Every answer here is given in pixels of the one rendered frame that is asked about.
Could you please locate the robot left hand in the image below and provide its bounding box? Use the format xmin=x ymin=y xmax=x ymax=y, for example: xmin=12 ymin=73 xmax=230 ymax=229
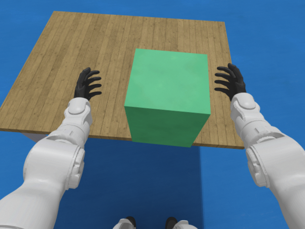
xmin=74 ymin=67 xmax=102 ymax=101

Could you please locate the robot right forearm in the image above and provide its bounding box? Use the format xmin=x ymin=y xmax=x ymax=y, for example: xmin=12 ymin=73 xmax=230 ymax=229
xmin=230 ymin=93 xmax=305 ymax=158

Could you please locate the left robot foot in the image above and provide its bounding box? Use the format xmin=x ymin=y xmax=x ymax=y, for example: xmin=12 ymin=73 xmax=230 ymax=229
xmin=126 ymin=216 xmax=136 ymax=227

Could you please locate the robot right upper arm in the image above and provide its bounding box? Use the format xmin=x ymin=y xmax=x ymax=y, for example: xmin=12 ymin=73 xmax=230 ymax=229
xmin=246 ymin=136 xmax=305 ymax=229

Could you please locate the robot left forearm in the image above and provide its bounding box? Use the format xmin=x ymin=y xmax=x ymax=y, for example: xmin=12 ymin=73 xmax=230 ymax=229
xmin=23 ymin=97 xmax=92 ymax=180

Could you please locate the carton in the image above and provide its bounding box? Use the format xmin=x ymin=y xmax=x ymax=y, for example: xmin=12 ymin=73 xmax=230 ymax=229
xmin=124 ymin=48 xmax=211 ymax=147

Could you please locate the robot right shin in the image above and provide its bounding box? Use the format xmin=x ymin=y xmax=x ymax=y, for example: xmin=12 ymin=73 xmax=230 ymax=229
xmin=174 ymin=220 xmax=188 ymax=227

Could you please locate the table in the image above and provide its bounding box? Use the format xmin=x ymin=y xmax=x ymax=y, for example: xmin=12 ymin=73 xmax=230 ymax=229
xmin=0 ymin=11 xmax=244 ymax=149

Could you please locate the robot left upper arm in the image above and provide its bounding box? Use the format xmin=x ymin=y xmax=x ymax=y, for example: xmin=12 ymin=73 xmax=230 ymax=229
xmin=0 ymin=138 xmax=85 ymax=229

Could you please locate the robot right hand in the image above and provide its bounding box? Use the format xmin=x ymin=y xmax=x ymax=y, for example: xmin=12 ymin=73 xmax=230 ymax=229
xmin=214 ymin=63 xmax=247 ymax=101

